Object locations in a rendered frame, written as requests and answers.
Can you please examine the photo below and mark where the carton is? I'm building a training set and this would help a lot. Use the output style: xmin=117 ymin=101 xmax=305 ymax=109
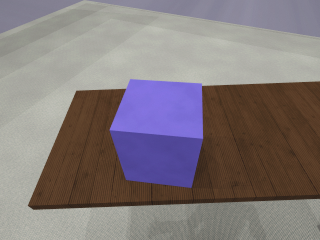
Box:
xmin=109 ymin=79 xmax=203 ymax=188

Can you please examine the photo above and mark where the table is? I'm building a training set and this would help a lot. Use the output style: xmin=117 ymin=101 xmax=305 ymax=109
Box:
xmin=28 ymin=81 xmax=320 ymax=231

